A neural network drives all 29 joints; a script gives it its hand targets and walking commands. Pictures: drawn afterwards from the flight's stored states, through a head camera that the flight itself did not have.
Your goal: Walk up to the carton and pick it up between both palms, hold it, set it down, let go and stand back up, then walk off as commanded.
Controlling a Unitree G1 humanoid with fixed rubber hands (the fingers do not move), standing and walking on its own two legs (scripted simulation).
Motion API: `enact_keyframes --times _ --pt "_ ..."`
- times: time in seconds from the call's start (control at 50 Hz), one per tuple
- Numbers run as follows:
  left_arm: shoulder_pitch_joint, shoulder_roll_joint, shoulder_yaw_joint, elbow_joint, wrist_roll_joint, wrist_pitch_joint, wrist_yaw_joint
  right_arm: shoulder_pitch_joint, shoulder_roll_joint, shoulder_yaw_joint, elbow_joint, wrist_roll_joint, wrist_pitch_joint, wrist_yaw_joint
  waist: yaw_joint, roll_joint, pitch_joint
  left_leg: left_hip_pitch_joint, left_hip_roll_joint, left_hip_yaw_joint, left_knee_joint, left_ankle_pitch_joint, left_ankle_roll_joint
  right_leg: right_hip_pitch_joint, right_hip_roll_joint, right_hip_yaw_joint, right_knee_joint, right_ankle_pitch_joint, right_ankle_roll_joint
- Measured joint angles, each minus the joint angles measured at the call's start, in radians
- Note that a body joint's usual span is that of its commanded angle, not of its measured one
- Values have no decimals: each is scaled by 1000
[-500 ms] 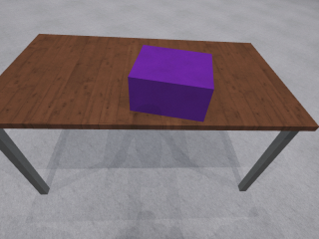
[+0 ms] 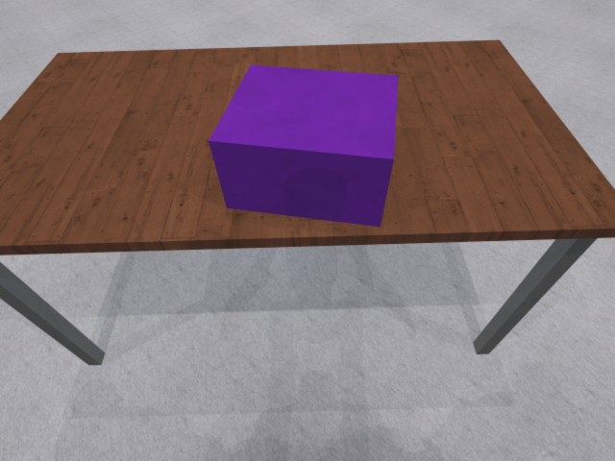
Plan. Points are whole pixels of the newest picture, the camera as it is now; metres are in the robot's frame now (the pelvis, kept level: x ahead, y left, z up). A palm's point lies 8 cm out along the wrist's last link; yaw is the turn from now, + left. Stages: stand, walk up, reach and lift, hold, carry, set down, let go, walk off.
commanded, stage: walk up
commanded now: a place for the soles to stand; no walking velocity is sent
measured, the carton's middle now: (312, 142) +0.68 +0.01 +0.01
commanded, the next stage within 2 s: none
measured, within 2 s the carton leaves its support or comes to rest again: neither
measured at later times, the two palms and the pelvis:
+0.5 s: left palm out of the picture +0.07 +0.33 -0.12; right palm out of the picture +0.08 -0.28 -0.09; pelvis +0.02 +0.03 +0.00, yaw +1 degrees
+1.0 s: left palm out of the picture +0.08 +0.33 -0.11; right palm out of the picture +0.09 -0.28 -0.09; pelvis +0.02 +0.03 +0.00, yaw +1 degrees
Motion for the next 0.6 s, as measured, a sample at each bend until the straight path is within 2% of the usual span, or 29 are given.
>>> enact_keyframes --times 0.02,0.08,0.16,0.28,0.42,0.6 --pt "0 0 0 0 0 2 -2 0 0 0 0 0 -2 0 0 0 0 25 2 0 -43 5 6 0 0 -3 5 -2 3" --pt "-6 0 0 0 0 16 -12 -1 4 0 0 0 -11 0 0 -11 -3 34 -7 1 -65 88 -24 2 -13 -2 19 -19 14" --pt "-6 0 0 0 0 25 -19 -10 5 0 0 0 -23 4 0 -13 -10 30 -3 -1 -63 78 -17 2 -7 -3 25 -102 19" --pt "-6 0 0 0 0 19 -24 -22 6 0 0 0 -21 10 1 -14 -12 24 -13 0 -54 75 -36 5 -18 -2 2 -1 19" --pt "-17 0 0 0 0 18 -20 -23 7 0 0 0 -45 13 1 -14 -14 25 -32 0 -65 70 -16 5 -37 -3 2 -19 42" --pt "-29 0 0 0 0 8 -21 -36 7 0 0 0 -44 13 1 -14 -18 26 -30 -1 -66 66 -24 5 -35 -2 2 -25 36"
